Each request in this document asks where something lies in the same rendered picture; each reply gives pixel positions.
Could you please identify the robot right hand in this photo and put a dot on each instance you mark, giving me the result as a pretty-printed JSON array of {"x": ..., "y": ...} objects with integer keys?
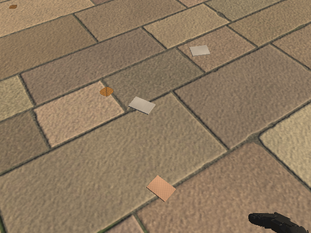
[{"x": 275, "y": 222}]

